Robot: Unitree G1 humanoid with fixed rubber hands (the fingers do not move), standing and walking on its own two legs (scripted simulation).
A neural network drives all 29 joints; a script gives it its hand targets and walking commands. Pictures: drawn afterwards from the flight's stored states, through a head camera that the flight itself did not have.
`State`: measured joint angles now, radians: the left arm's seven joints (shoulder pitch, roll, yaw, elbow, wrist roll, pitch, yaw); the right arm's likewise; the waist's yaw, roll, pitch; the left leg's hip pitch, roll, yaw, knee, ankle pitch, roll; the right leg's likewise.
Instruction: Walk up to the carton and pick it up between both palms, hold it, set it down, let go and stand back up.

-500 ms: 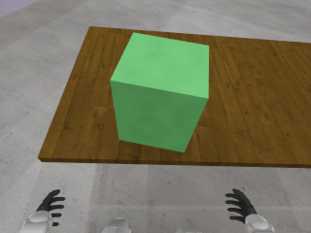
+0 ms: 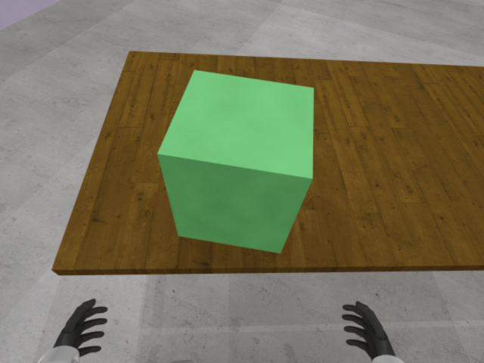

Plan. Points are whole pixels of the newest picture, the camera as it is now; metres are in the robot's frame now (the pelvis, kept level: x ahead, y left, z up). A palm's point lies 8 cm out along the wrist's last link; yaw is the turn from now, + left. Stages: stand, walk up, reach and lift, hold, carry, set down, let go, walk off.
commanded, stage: reach and lift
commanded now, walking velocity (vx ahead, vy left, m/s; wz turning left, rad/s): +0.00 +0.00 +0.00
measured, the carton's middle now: (240, 168) +0.44 +0.03 +0.04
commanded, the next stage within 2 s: none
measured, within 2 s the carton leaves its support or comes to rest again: neither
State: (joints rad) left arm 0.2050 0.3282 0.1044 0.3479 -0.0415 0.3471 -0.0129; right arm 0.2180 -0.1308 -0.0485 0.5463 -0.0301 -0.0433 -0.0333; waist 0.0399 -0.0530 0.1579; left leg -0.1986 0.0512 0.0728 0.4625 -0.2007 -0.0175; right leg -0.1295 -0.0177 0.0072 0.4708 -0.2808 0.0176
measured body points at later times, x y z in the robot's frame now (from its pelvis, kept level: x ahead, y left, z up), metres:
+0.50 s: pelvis +0.00 +0.02 +0.01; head +0.00 +0.04 +0.45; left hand +0.16 +0.28 -0.05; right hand +0.18 -0.18 -0.04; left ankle +0.03 +0.13 -0.74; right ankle -0.01 -0.13 -0.74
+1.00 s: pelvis +0.01 +0.02 +0.00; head +0.00 +0.04 +0.45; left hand +0.19 +0.27 -0.01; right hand +0.21 -0.16 +0.00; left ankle +0.03 +0.13 -0.74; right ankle -0.01 -0.13 -0.74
